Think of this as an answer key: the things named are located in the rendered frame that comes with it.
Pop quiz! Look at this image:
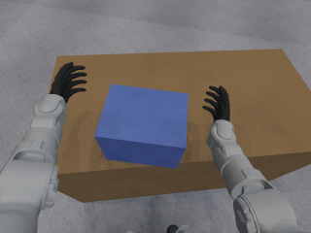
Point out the robot left forearm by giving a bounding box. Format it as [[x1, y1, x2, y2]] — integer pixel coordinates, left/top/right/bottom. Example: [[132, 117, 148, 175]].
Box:
[[0, 94, 67, 183]]

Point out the robot right upper arm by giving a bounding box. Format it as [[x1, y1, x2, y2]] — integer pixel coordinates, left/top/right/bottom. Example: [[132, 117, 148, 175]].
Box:
[[233, 188, 311, 233]]

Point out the robot right hand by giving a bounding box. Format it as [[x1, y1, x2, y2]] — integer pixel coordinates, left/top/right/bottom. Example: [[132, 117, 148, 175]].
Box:
[[202, 85, 230, 122]]

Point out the robot left upper arm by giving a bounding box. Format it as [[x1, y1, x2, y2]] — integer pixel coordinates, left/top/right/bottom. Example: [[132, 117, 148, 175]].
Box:
[[0, 159, 59, 233]]

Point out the carton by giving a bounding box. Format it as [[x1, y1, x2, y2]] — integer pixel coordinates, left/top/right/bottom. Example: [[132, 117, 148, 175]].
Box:
[[94, 83, 189, 169]]

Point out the robot left hand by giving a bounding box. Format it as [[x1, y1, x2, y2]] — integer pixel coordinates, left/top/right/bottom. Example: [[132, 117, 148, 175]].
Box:
[[50, 62, 87, 104]]

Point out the pedestal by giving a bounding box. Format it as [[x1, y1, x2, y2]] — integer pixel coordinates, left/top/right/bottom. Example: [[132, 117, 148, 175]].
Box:
[[48, 49, 311, 203]]

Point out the robot right forearm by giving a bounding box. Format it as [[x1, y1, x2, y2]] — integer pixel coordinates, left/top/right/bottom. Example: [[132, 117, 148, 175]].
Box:
[[206, 119, 298, 226]]

